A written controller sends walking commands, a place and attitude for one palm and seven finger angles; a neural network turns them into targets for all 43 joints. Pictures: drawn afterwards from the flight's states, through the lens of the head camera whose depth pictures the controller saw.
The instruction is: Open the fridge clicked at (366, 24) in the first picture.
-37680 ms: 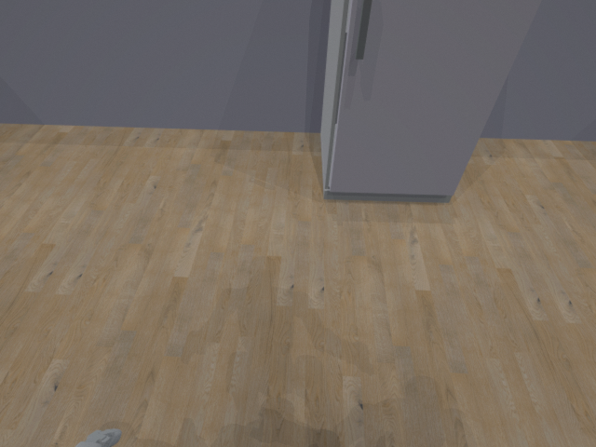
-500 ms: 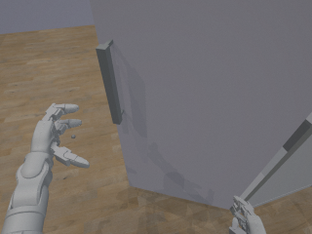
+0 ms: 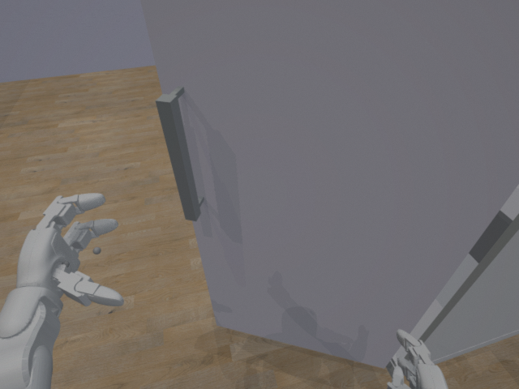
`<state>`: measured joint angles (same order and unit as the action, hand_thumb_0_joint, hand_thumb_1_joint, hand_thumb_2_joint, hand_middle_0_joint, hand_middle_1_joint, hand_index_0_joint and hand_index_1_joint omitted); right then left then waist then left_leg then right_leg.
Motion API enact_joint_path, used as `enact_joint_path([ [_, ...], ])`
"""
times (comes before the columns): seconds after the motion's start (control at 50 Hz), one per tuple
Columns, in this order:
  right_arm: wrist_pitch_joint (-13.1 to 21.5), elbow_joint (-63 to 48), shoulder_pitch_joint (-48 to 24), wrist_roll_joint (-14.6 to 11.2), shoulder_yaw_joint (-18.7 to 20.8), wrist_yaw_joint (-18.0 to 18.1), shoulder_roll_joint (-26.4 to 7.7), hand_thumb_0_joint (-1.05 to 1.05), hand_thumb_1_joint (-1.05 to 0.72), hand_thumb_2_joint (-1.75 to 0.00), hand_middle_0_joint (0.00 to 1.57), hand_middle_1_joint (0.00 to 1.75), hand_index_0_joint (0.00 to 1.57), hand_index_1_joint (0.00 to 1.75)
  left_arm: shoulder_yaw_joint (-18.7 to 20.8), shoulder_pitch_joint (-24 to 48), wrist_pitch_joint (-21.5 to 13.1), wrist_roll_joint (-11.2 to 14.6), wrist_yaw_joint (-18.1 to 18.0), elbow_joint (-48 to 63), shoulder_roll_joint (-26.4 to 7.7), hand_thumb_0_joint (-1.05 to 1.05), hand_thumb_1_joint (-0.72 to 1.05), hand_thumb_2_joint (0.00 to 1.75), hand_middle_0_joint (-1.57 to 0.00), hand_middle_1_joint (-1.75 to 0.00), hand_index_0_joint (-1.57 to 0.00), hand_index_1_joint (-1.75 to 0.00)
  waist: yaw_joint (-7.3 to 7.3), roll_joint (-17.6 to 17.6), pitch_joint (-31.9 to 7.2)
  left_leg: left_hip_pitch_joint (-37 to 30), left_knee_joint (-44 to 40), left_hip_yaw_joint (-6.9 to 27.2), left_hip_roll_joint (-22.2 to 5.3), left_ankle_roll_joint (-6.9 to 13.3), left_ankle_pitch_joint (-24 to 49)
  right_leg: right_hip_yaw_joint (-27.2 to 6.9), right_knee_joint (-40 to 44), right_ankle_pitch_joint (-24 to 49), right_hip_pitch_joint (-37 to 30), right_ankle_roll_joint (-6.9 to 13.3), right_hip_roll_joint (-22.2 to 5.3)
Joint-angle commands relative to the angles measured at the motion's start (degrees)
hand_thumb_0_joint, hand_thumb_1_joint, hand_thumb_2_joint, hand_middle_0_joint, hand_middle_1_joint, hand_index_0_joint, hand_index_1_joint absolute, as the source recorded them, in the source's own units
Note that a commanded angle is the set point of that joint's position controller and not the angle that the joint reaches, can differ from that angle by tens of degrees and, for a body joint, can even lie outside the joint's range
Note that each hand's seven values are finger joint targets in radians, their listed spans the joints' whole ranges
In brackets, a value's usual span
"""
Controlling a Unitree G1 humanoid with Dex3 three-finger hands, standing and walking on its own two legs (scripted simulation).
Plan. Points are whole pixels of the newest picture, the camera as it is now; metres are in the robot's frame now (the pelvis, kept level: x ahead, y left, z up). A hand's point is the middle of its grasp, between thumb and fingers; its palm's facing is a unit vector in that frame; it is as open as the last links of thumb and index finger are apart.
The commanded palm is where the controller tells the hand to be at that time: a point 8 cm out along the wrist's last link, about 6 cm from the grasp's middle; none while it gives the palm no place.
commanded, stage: draw the hand back to the body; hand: left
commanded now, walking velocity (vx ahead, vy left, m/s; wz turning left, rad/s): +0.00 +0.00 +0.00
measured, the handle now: (186, 159) +0.48 +0.20 +0.12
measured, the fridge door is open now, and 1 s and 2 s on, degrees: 59 59 59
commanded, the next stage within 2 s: step back with the hand held close in 1.22 s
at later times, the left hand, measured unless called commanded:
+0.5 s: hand (61, 263) +0.22 +0.28 +0.14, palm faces +0.46 -0.83 -0.31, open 12.2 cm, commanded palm +0.17 +0.31 +0.16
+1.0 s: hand (37, 262) +0.21 +0.30 +0.17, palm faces +0.49 -0.79 -0.37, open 7.8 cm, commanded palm +0.16 +0.32 +0.18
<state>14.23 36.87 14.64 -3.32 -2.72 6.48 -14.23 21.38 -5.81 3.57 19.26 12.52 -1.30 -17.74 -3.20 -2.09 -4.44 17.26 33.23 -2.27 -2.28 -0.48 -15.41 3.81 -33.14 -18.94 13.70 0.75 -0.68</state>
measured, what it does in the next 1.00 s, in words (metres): stands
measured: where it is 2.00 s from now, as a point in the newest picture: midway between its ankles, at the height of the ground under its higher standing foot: outside the picture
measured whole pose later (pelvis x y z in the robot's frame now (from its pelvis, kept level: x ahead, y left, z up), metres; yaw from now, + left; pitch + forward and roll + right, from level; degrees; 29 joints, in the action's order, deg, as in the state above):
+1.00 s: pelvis +0.02 +0.02 +0.01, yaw +0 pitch -5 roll +0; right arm 6.9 37.1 11.3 0.9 -1.8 4.8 -12.7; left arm 20.5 -24.8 -2.8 4.0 -5.8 21.1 -19.3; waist -5.3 -2.2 0.8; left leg 6.3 24.3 -3.5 -0.5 1.0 -13.4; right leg 2.8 -22.7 -15.6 2.3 -1.0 -2.0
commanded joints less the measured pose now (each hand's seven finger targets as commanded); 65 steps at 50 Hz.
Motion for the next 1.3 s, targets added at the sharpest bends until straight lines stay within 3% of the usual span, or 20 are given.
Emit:
enact_joint_path([
  [0.0, 3.57, -9.36, -7.79, 0.2, 2.04, 0.41, -6.25, 0.0, -0.9, -0.9, 0.2, 0.3, 0.2, 0.3, 6.4, 11.6, -4.43, 0.14, -1.48, 15.78, -13.92, 0.0, -0.55, 0.2, -0.25, -1.15, -0.25, -1.15, -0.7, 0.02, -5.06, -5.26, -4.21, 0.92, 2.31, 2.53, 8.51, -2.2, 7.03, 12.65, 1.5, -0.66, 0.85],
  [0.06, 3.88, -9.22, -8.15, -0.02, 1.85, 0.84, -6.12, 0.0, -0.9, -0.9, 0.2, 0.3, 0.2, 0.3, 4.61, 12.69, -3.95, -0.16, -0.54, 17.17, -13.05, 0.0, -0.48, 0.24, -0.25, -1.11, -0.25, -1.11, -0.05, -3.09, -3.88, -5.84, -4.76, 1.04, 2.42, 2.56, 6.77, -2.34, 7.8, 10.32, 2.25, -0.52, 0.88],
  [0.12, 4.42, -8.83, -8.32, -0.1, 1.72, 1.48, -6.31, 0.0, -0.9, -0.9, 0.2, 0.3, 0.2, 0.3, 4.83, 12.39, -3.06, 0.65, 0.79, 17.59, -13.57, 0.0, -0.37, 0.29, -0.24, -1.04, -0.24, -1.04, 0.14, -1.8, -3.74, -6.05, -4.84, 1.41, 2.3, 2.75, 6.16, -2.61, 8.57, 9.79, 1.62, -0.75, 0.71],
  [0.14, 3.59, -8.16, -10.06, 2.02, 2.27, 1.28, -6.74, 0.0, -0.9, -0.9, 0.2, 0.3, 0.2, 0.3, 7.05, 11.35, -5.62, -7.37, -7.48, 19.08, -21.19, 0.0, -0.33, 0.31, -0.24, -1.02, -0.24, -1.02, -0.8, -1.12, 2.34, -3.99, -5.41, 1.16, 2.74, 2.63, 4.4, -5.27, 13.65, 6.18, 3.38, -1.02, -0.76],
  [0.16, 3.14, -7.82, -10.09, 2.39, 1.93, 0.97, -5.92, 0.0, -0.9, -0.9, 0.2, 0.3, 0.2, 0.3, 3.35, 7.59, -6.51, -8.4, -10.66, 16.65, -14.76, 0.0, -0.3, 0.32, -0.24, -1.0, -0.24, -1.0, 0.13, -0.46, 3.87, -4.18, -6.0, 1.2, 2.75, 2.52, 3.1, -4.5, 13.85, 3.22, 3.2, -0.89, -1.27],
  [0.18, 2.74, -8.2, -10.4, 2.29, 1.82, 0.81, -5.87, 0.0, -0.9, -0.9, 0.2, 0.3, 0.2, 0.3, 1.97, 4.72, -6.76, -8.85, -12.09, 16.13, -12.94, 0.0, -0.26, 0.34, -0.24, -0.98, -0.24, -0.98, -0.02, 1.15, 4.52, -4.69, -6.3, 1.58, 2.52, 2.52, 2.09, -4.05, 13.96, 1.36, 3.95, -0.91, -1.21],
  [0.2, 2.2, -7.73, -10.56, 2.53, 2.17, 0.72, -6.27, 0.0, -0.9, -0.9, 0.2, 0.3, 0.2, 0.3, 1.77, 4.54, -7.3, -10.1, -13.33, 17.55, -13.4, 0.0, -0.22, 0.36, -0.24, -0.96, -0.24, -0.96, -0.27, 2.24, 3.33, -5.95, -6.75, 1.33, 2.27, 2.85, 2.49, -3.93, 14.48, 1.67, 2.95, -0.81, -1.03],
  [0.28, 0.74, -8.12, -10.43, 3.04, 2.26, 0.52, -5.63, 0.0, -0.9, -0.9, 0.2, 0.3, 0.2, 0.3, 2.19, 1.48, -9.86, -12.46, -16.9, 23.95, -14.29, 0.0, -0.08, 0.43, -0.23, -0.87, -0.23, -0.87, -0.73, -1.78, -2.68, -10.23, -9.26, 1.0, 2.09, 2.84, 3.75, -3.13, 12.87, 4.19, -1.53, -0.6, -0.74],
  [0.4, -0.17, -7.1, -10.98, 3.69, 2.45, 0.79, -5.85, 0.0, -0.9, -0.9, 0.2, 0.3, 0.2, 0.3, 2.58, 0.32, -11.32, -14.56, -19.18, 26.97, -14.82, 0.0, 0.14, 0.53, -0.23, -0.75, -0.23, -0.75, -0.56, -1.45, -1.18, -12.37, -11.3, 1.0, 1.78, 2.93, 5.84, -2.43, 14.0, 7.01, -3.26, -0.4, -0.09],
  [0.44, -0.59, -7.19, -10.75, 3.7, 2.32, 0.6, -5.43, 0.0, -0.9, -0.9, 0.2, 0.3, 0.2, 0.3, 2.03, -1.64, -11.39, -14.82, -19.39, 27.22, -13.57, 0.0, 0.21, 0.57, -0.22, -0.7, -0.22, -0.7, -0.71, -2.94, -0.25, -12.59, -12.15, 1.35, 1.75, 2.64, 6.74, -2.04, 13.4, 8.17, -4.03, -0.2, 0.0],
  [0.48, -1.1, -7.27, -10.89, 3.79, 2.32, 0.3, -5.33, 0.0, -0.9, -0.9, 0.2, 0.3, 0.2, 0.3, 1.78, -3.59, -11.38, -14.96, -19.36, 27.16, -12.81, 0.0, 0.28, 0.6, -0.22, -0.66, -0.22, -0.66, -0.88, -2.27, 1.2, -12.5, -12.77, 1.57, 1.6, 2.48, 7.51, -1.72, 13.36, 8.9, -4.4, -0.12, 0.19],
  [0.62, -2.65, -8.16, -10.78, 4.07, 2.81, -0.69, -5.07, 0.0, -0.9, -0.9, 0.2, 0.3, 0.2, 0.3, 3.45, -10.73, -11.44, -15.0, -18.78, 30.35, -12.66, 0.0, 0.54, 0.73, -0.21, -0.51, -0.21, -0.51, -1.48, -0.28, 0.79, -13.42, -12.83, 1.37, 1.0, 2.16, 14.42, -1.38, 12.71, 15.1, -7.54, -0.04, 0.3],
  [0.64, -2.78, -8.44, -10.67, 4.14, 2.93, -0.83, -5.21, 0.0, -0.9, -0.9, 0.2, 0.3, 0.2, 0.3, 4.01, -10.69, -11.59, -15.17, -18.8, 32.34, -13.2, 0.0, 0.57, 0.74, -0.21, -0.49, -0.21, -0.49, -1.65, -1.94, -0.84, -14.15, -12.53, 1.29, 1.12, 2.05, 16.17, -1.44, 12.36, 16.41, -8.21, 0.03, 0.31],
  [0.68, -3.08, -8.52, -10.46, 4.2, 2.9, -1.15, -4.89, 0.0, -0.9, -0.9, 0.2, 0.3, 0.2, 0.3, 4.13, -11.5, -11.46, -15.23, -18.83, 33.65, -13.03, 0.0, 0.65, 0.78, -0.21, -0.45, -0.21, -0.45, -1.53, -3.11, -0.38, -14.44, -12.67, 1.53, 0.88, 1.62, 16.97, -1.3, 12.39, 16.21, -7.91, 0.02, 0.42],
  [0.82, -4.15, -8.88, -10.3, 4.25, 3.07, -1.22, -4.68, 0.0, -0.9, -0.9, 0.2, 0.3, 0.2, 0.3, 5.6, -15.13, -10.72, -14.94, -18.84, 34.71, -13.08, 0.0, 0.9, 0.9, -0.2, -0.3, -0.2, -0.3, -1.36, -0.91, 1.38, -13.62, -12.2, 0.77, 0.94, 1.89, 17.97, -1.15, 13.16, 18.33, -8.14, -0.12, 0.36],
  [0.86, -4.48, -8.6, -10.18, 4.22, 3.0, -1.23, -4.68, 0.0, -0.9, -0.9, 0.2, 0.3, 0.2, 0.3, 4.64, -13.56, -10.46, -15.15, -18.81, 34.44, -12.25, 0.0, 0.9, 0.9, -0.2, -0.3, -0.2, -0.3, -1.02, -3.07, 2.44, -13.61, -12.45, 0.87, 0.9, 1.64, 17.28, -1.11, 13.25, 17.04, -7.17, -0.09, 0.42],
  [1.04, -4.27, -8.83, -10.46, 4.53, 3.17, -0.82, -4.81, 0.0, -0.9, -0.9, 0.2, 0.3, 0.2, 0.3, 5.24, -12.72, -10.49, -15.36, -19.53, 35.93, -13.61, 0.0, 0.9, 0.9, -0.2, -0.3, -0.2, -0.3, -1.53, -1.3, -0.4, -14.62, -12.57, 1.02, 1.35, 2.07, 15.73, -1.2, 13.55, 16.57, -8.42, -0.16, 0.31],
  [1.16, -4.51, -8.51, -11.25, 4.35, 2.93, -0.58, -4.34, 0.0, -0.9, -0.9, 0.2, 0.3, 0.2, 0.3, 5.3, -13.23, -10.58, -14.87, -19.26, 33.64, -12.98, 0.0, 0.9, 0.9, -0.2, -0.3, -0.2, -0.3, -1.36, -1.2, 4.03, -13.15, -13.22, 0.6, 1.38, 2.15, 11.19, -1.41, 15.35, 12.97, -6.82, -0.27, 0.23],
  [1.24, -4.34, -8.44, -11.42, 4.33, 3.09, -0.63, -4.47, 0.0, -0.9, -0.9, 0.2, 0.3, 0.2, 0.3, 4.96, -12.76, -10.88, -14.97, -19.09, 34.3, -12.82, 0.0, 0.9, 0.9, -0.2, -0.3, -0.2, -0.3, -1.36, -2.92, 3.5, -13.71, -13.25, 0.39, 1.39, 2.19, 11.23, -1.74, 15.66, 12.94, -7.18, -0.23, 0.11],
  [1.28, -4.26, -8.39, -11.41, 4.38, 3.08, -0.59, -4.42, 0.0, -0.9, -0.9, 0.2, 0.3, 0.2, 0.3, 4.95, -12.84, -10.97, -14.84, -19.1, 33.62, -12.74, 0.0, 0.9, 0.9, -0.2, -0.3, -0.2, -0.3, -1.35, -1.86, 3.71, -13.57, -13.45, 0.48, 1.46, 2.24, 9.97, -1.72, 16.05, 11.53, -6.93, -0.36, 0.19],
])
